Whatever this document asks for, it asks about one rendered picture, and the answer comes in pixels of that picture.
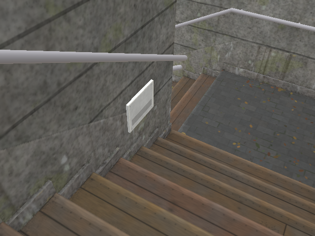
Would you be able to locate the stairs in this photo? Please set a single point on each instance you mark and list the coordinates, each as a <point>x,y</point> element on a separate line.
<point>185,95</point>
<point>180,186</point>

